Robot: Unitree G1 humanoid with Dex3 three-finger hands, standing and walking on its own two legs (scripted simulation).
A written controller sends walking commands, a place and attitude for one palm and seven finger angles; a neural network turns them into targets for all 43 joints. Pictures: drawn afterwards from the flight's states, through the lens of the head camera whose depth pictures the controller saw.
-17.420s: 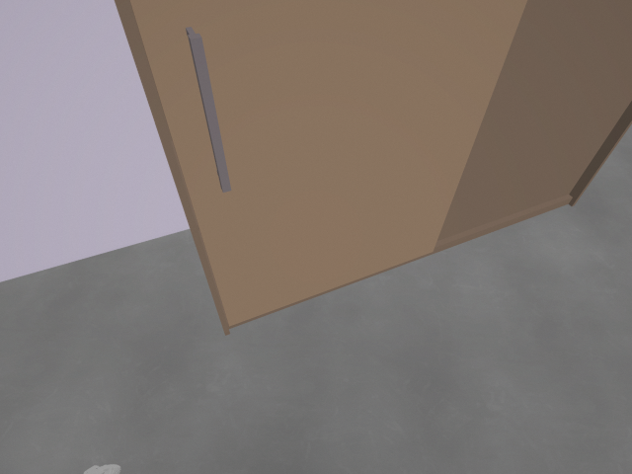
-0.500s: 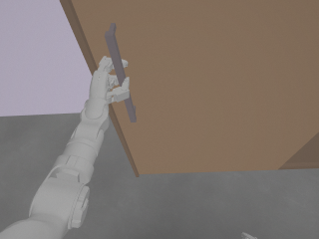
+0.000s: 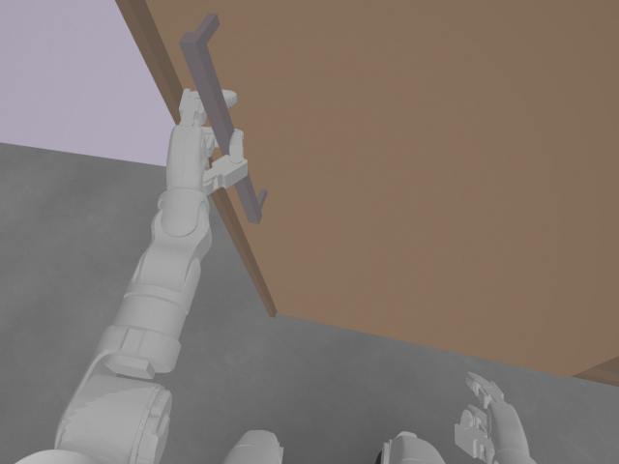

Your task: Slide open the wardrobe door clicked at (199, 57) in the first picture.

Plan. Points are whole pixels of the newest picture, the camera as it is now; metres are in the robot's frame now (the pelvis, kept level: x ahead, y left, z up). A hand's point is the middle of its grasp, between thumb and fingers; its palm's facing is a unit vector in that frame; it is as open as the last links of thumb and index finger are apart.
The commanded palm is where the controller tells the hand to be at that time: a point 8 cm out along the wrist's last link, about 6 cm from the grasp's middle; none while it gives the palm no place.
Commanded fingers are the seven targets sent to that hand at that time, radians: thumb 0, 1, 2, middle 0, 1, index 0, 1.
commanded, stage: step sideways, sliding the door along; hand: left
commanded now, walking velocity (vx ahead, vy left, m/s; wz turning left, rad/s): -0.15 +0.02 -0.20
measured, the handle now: (237, 141) +0.49 +0.16 +0.10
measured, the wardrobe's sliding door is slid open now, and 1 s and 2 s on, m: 0.02 0.27 0.48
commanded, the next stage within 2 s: none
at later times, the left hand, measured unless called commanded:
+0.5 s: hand (319, 166) +0.42 +0.03 +0.14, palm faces +0.20 -0.98 -0.09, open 6.7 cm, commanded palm +0.38 -0.02 +0.14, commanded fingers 0.00 0.90 0.90 -0.45 -1.40 -0.45 -1.40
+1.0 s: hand (446, 181) +0.40 -0.11 +0.14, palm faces -0.17 -0.98 -0.02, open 5.8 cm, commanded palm +0.39 -0.09 +0.14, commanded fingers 0.00 0.90 0.90 -0.45 -1.40 -0.45 -1.40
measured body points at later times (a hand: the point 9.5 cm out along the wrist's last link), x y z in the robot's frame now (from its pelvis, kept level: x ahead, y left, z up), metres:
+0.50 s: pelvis +0.06 -0.08 +0.03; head +0.19 -0.12 +0.46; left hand +0.40 +0.09 +0.14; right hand +0.29 -0.26 -0.10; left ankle -0.01 +0.05 -0.67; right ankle +0.06 -0.17 -0.70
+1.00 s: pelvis +0.08 -0.13 +0.02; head +0.22 -0.16 +0.44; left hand +0.40 -0.05 +0.14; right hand +0.34 -0.31 -0.09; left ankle +0.05 +0.02 -0.69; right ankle +0.17 -0.19 -0.71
